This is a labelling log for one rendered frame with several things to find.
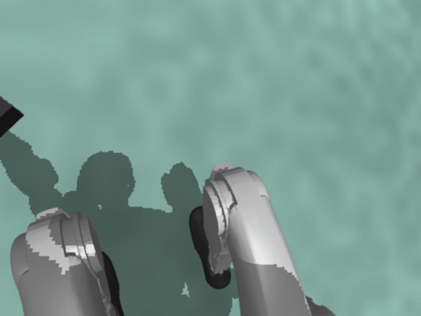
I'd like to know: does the right robot foot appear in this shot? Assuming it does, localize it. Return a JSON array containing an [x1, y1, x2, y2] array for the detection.
[[189, 206, 231, 289]]

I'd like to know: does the right robot hand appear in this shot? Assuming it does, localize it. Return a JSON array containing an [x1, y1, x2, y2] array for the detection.
[[306, 296, 336, 316]]

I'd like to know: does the small box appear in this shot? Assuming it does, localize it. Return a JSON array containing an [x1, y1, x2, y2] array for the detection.
[[0, 97, 24, 137]]

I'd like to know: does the left robot foot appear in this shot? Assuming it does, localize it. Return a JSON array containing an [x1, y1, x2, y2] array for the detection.
[[102, 251, 124, 316]]

